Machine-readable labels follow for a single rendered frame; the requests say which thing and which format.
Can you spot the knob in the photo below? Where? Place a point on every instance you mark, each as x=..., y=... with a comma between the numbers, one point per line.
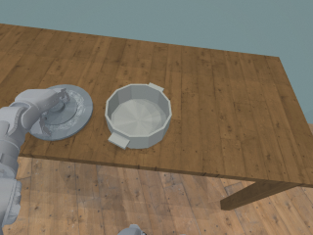
x=58, y=108

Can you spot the robot left forearm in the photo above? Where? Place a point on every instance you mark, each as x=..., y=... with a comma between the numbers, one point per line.
x=15, y=122

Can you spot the pot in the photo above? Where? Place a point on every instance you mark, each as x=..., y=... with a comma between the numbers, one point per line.
x=138, y=115

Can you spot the table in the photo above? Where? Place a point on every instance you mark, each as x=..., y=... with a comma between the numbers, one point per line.
x=234, y=114

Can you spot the lid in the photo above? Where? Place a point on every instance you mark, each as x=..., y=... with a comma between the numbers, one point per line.
x=76, y=114

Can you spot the robot left upper arm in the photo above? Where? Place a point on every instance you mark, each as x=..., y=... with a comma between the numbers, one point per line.
x=10, y=201

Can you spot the left robot hand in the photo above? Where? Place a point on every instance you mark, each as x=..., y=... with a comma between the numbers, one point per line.
x=44, y=100

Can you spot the robot left shin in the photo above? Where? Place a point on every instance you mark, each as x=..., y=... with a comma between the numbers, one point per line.
x=134, y=226

